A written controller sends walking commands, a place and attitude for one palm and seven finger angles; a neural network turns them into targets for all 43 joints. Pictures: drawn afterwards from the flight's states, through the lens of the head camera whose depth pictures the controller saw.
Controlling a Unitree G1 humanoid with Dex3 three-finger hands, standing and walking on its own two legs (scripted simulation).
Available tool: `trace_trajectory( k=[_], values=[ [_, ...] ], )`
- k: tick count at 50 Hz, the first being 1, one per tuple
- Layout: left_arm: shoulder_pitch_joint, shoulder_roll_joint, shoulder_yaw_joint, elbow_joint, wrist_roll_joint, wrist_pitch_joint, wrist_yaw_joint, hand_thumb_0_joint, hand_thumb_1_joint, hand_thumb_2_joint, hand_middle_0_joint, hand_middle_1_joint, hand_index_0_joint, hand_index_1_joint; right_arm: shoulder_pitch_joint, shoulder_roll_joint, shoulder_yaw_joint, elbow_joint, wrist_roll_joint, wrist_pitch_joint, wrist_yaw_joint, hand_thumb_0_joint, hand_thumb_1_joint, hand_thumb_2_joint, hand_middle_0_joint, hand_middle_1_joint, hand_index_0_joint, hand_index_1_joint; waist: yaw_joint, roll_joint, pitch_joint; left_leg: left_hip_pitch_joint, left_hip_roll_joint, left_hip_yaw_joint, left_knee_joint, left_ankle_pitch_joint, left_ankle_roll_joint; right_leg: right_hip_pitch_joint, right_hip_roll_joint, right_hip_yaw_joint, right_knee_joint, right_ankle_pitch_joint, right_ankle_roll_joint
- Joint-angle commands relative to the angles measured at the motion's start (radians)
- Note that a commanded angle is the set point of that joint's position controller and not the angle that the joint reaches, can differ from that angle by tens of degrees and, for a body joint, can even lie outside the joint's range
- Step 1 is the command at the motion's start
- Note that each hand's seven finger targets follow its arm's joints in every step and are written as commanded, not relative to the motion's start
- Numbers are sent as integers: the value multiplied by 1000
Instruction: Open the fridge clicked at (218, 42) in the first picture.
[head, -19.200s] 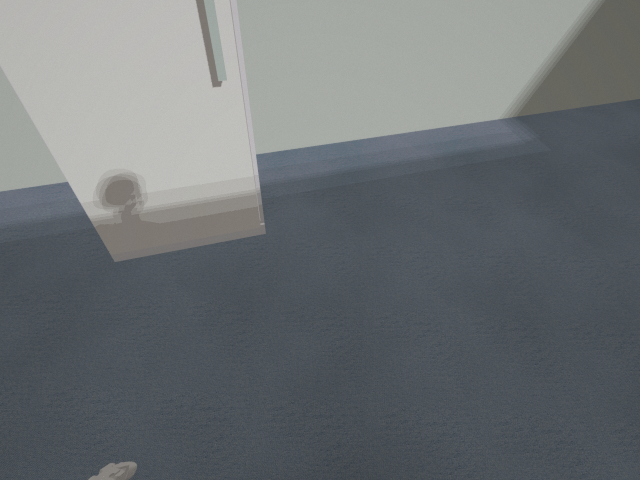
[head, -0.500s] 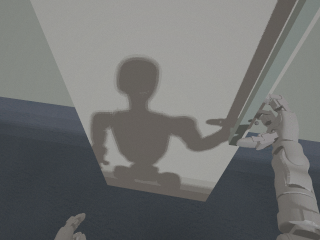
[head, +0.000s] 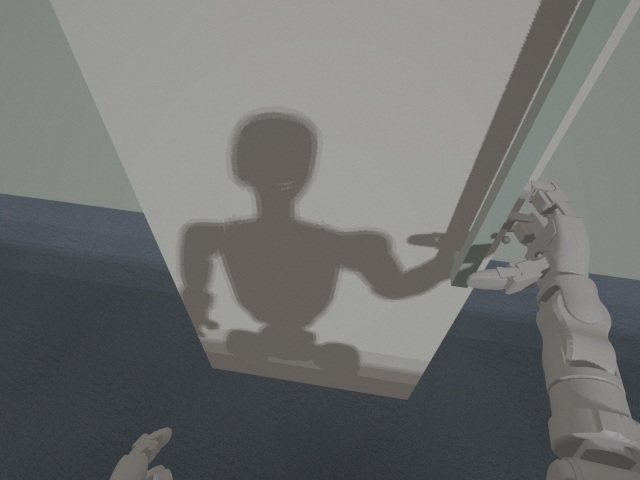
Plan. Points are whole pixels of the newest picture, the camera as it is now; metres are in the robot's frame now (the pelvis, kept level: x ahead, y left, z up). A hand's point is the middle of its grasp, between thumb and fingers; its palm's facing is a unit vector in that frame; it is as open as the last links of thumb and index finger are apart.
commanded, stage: slide the fingers in behind the handle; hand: right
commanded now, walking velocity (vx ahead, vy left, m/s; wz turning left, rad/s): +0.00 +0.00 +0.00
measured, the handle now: (513, 157) +0.44 -0.18 +0.21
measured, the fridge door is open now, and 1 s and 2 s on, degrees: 0 0 0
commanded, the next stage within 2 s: grip the handle and tug to test in 1.60 s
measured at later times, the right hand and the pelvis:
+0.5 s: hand (498, 245) +0.38 -0.18 +0.12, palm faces +0.07 +1.00 +0.02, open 14.0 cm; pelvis +0.00 +0.00 +0.00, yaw +0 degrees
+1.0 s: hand (482, 245) +0.39 -0.16 +0.12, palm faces +0.09 +1.00 +0.02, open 14.0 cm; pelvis +0.01 +0.00 +0.00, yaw +0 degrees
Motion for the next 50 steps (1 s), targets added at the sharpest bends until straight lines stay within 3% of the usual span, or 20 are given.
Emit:
trace_trajectory(
  k=[1,4,9,10,14,19,20,23,26,28,30,31,34,35,38,40,42,44,49,50],
  values=[
    [-47,135,52,-142,-3,-49,3,0,900,900,-200,-300,-200,-300,-343,-197,-55,-245,12,-65,0,0,500,-300,300,1200,300,1200,-10,25,-261,77,-23,-55,-66,263,-3,141,30,72,-67,199,-24],
    [-54,127,51,-151,-1,-56,0,0,900,900,-200,-300,-200,-300,-338,-159,-29,-305,11,-64,-7,0,500,-300,300,1200,300,1200,-15,4,-272,79,-25,-48,-61,277,0,165,31,73,-71,222,-21],
    [-66,124,52,-153,1,-62,-1,0,900,900,-200,-300,-200,-300,-299,-165,-41,-372,11,-58,-21,0,500,-300,300,1200,300,1200,-18,-8,-279,90,-25,-51,-64,294,-1,177,30,69,-70,238,-20],
    [-59,129,52,-150,2,-59,-1,0,900,900,-200,-300,-200,-300,-279,-175,-43,-362,10,-53,-24,0,500,-300,300,1200,300,1200,-13,40,-269,99,-25,-49,-68,288,-3,163,26,70,-69,233,-23],
    [-76,125,45,-142,-2,-55,9,0,900,900,-200,-300,-200,-300,-349,-140,-6,-333,7,-22,-24,0,500,-300,300,1200,300,1200,8,11,-196,45,-24,-48,-86,219,-5,149,30,75,-83,161,-20],
    [-77,121,45,-147,2,-64,8,0,900,900,-200,-300,-200,-300,-341,-122,8,-383,7,-29,-27,0,500,-300,300,1200,300,1200,-5,-28,-273,66,-23,-46,-73,256,2,196,32,80,-72,217,-16],
    [-69,125,47,-141,3,-62,8,0,900,900,-200,-300,-200,-300,-335,-119,15,-358,5,-29,-29,0,500,-300,300,1200,300,1200,3,26,-269,72,-24,-44,-75,256,-1,187,27,80,-67,217,-19],
    [-75,121,49,-141,3,-67,3,0,900,900,-200,-300,-200,-300,-329,-81,36,-352,6,-23,-35,0,500,-300,300,1200,300,1200,1,7,-258,56,-24,-41,-70,273,-2,193,29,80,-66,229,-16],
    [-71,129,45,-138,5,-54,3,0,900,900,-200,-300,-200,-300,-308,-138,-18,-298,1,-4,-50,0,500,-300,300,1200,300,1200,-8,69,-234,79,-19,-46,-77,258,-6,143,31,78,-74,199,-20],
    [-79,122,42,-144,4,-50,5,0,900,900,-200,-300,-200,-300,-354,-120,6,-311,-10,-2,-54,0,500,-300,300,1200,300,1200,-2,27,-220,65,-19,-47,-77,241,-3,144,34,77,-77,185,-18],
    [-75,122,47,-143,6,-51,4,0,900,900,-200,-300,-200,-300,-379,-132,1,-340,-15,-15,-65,0,500,-300,300,1200,300,1200,0,27,-248,72,-20,-49,-78,240,-3,162,29,78,-70,199,-20],
    [-79,117,46,-149,8,-54,2,0,900,900,-200,-300,-200,-300,-369,-113,11,-366,-15,-23,-66,0,500,-300,300,1200,300,1200,-11,-12,-276,83,-19,-53,-69,276,0,179,33,74,-67,229,-20],
    [-74,110,48,-147,9,-65,-3,0,900,900,-200,-300,-200,-300,-360,-72,42,-411,-10,-51,-68,0,500,-300,300,1200,300,1200,-11,-41,-310,83,-24,-46,-59,309,3,219,30,74,-58,272,-14],
    [-63,116,50,-140,10,-65,-5,0,900,900,-200,-300,-200,-300,-325,-80,34,-384,-9,-51,-71,0,500,-300,300,1200,300,1200,-11,17,-305,98,-26,-42,-58,317,3,202,26,79,-55,283,-16],
    [-67,119,50,-135,8,-57,-5,0,900,900,-200,-300,-200,-300,-313,-83,25,-338,-10,-29,-73,0,500,-300,300,1200,300,1200,-4,42,-254,84,-25,-45,-68,304,-4,167,31,72,-67,238,-17],
    [-63,126,52,-138,8,-49,-6,0,900,900,-200,-300,-200,-300,-268,-111,-3,-309,-12,-8,-77,0,500,-300,300,1200,300,1200,-17,75,-237,107,-21,-46,-76,292,-4,139,31,68,-73,223,-19],
    [-74,117,51,-151,7,-46,-6,0,900,900,-200,-300,-200,-300,-279,-79,21,-348,-16,4,-78,0,500,-300,300,1200,300,1200,-19,37,-253,107,-19,-49,-72,320,-5,154,34,61,-73,244,-20],
    [-75,114,51,-151,9,-45,-6,0,900,900,-200,-300,-200,-300,-296,-101,-1,-387,-16,-1,-85,0,500,-300,300,1200,300,1200,-25,19,-272,120,-20,-51,-70,340,-2,171,35,58,-71,266,-19],
    [-79,108,51,-149,11,-53,-7,0,900,900,-200,-300,-200,-300,-297,-75,22,-432,-12,-33,-87,0,500,-300,300,1200,300,1200,-14,13,-270,120,-22,-57,-72,349,-5,176,36,54,-65,260,-21],
    [-72,113,53,-144,12,-51,-6,0,900,900,-200,-300,-200,-300,-288,-94,12,-422,-15,-38,-90,0,500,-300,300,1200,300,1200,-11,61,-265,130,-22,-51,-72,341,-4,169,31,61,-66,262,-22]
  ],
)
